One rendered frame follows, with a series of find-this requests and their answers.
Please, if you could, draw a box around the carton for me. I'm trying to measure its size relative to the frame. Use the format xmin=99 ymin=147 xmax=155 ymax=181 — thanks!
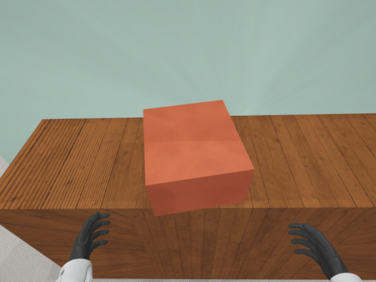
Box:
xmin=143 ymin=100 xmax=254 ymax=216

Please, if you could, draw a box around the pedestal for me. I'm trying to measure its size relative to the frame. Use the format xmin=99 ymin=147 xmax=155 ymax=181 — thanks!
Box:
xmin=0 ymin=113 xmax=376 ymax=280

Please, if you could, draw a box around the left robot forearm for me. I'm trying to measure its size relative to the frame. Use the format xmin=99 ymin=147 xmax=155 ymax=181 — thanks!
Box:
xmin=56 ymin=258 xmax=93 ymax=282

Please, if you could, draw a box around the robot right hand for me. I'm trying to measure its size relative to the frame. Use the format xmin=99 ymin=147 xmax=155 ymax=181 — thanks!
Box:
xmin=288 ymin=223 xmax=350 ymax=280

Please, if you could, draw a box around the robot left hand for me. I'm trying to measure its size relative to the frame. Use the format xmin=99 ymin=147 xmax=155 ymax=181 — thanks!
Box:
xmin=69 ymin=212 xmax=110 ymax=261

